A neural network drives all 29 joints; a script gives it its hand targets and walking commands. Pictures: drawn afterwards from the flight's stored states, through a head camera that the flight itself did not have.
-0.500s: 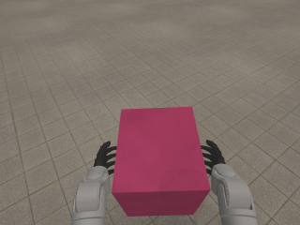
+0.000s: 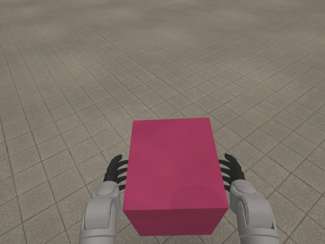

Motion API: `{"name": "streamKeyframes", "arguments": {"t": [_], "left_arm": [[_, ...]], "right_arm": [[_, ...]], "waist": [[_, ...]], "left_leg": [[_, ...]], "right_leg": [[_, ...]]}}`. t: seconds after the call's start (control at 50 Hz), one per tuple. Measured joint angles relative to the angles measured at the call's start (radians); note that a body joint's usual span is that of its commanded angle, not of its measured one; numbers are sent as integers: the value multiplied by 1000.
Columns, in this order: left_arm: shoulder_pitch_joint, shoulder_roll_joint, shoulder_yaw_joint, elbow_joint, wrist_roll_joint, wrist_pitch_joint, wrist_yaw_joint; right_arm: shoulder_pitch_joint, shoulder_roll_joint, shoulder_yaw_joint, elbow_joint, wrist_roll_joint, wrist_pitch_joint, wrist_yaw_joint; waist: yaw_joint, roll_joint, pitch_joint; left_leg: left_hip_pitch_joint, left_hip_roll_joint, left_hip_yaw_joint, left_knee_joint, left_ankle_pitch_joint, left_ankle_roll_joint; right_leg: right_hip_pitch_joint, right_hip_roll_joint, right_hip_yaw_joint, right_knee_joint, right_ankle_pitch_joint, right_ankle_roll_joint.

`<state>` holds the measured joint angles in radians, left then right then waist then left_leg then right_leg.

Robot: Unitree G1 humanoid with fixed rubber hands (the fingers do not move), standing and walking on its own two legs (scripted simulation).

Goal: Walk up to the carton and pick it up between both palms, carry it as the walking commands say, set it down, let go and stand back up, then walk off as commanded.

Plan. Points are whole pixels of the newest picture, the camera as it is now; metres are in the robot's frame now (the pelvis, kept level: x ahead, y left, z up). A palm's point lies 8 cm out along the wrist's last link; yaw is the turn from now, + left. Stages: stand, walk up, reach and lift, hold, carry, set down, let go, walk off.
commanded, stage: carry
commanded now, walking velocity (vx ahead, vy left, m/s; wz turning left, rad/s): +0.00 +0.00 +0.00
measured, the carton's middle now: (173, 179) +0.32 +0.00 -0.04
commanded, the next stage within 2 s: none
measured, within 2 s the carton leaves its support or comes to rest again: neither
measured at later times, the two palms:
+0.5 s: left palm (106, 185) +0.26 +0.16 +0.04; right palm (230, 182) +0.26 -0.14 +0.04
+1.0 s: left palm (105, 184) +0.26 +0.17 +0.03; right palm (228, 182) +0.27 -0.13 +0.03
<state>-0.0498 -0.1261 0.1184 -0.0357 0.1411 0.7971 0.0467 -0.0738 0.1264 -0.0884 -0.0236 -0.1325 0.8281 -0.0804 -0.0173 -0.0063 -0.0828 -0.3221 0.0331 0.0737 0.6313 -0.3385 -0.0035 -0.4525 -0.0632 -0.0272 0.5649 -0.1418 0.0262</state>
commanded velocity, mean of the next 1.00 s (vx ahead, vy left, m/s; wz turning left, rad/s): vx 0.00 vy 0.00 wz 0.00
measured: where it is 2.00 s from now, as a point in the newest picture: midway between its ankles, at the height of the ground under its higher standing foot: outside the picture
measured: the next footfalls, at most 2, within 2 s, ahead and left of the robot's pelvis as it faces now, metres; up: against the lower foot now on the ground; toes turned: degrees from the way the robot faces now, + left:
none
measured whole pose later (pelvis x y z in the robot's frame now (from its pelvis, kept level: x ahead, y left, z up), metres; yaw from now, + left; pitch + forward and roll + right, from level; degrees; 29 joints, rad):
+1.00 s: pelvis +0.01 +0.01 +0.00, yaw +0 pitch +2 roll +0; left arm -0.05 -0.13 0.12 -0.01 0.14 0.79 0.05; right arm -0.06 0.13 -0.09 0.00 -0.14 0.81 -0.07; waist 0.00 -0.01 -0.09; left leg -0.31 0.02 0.08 0.64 -0.35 0.01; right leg -0.43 -0.08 -0.03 0.56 -0.15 0.04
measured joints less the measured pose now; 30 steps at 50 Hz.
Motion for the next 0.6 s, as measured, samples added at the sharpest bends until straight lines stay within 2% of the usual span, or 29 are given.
{"name": "streamKeyframes", "arguments": {"t": [0.28, 0.6], "left_arm": [[-7, 0, 5, 11, -7, -11, 4], [0, 0, -4, 15, -8, -5, 7]], "right_arm": [[1, 0, 0, 14, -8, -24, 5], [11, 0, -4, 9, -6, -14, 6]], "waist": [[21, 4, -7], [15, 8, -3]], "left_leg": [[5, -5, -4, 7, -9, 7], [9, -10, 0, 5, -12, 15]], "right_leg": [[10, -6, -4, 1, -7, 7], [16, -11, 0, -5, -6, 15]]}}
